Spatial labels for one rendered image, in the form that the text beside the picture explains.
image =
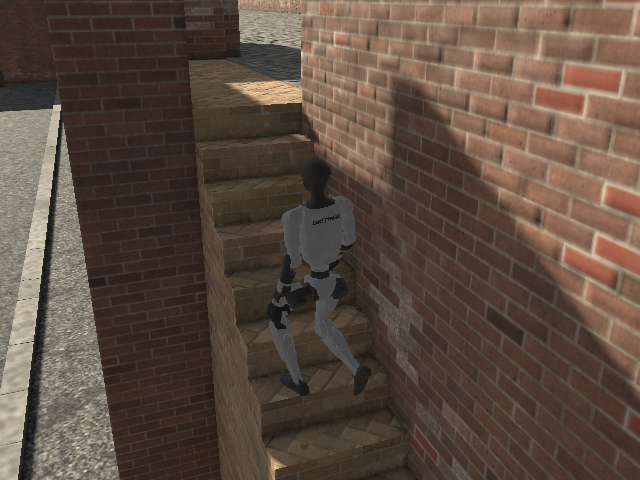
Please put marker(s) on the stairs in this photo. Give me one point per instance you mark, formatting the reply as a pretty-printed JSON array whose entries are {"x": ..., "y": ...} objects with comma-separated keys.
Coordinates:
[{"x": 248, "y": 168}]

